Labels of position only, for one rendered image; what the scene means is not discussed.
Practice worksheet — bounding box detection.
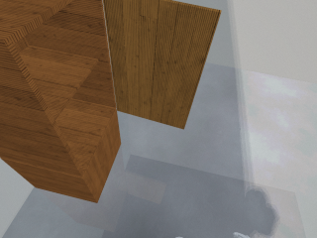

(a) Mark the cupboard door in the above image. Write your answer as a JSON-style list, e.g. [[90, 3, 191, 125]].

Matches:
[[103, 0, 222, 130]]

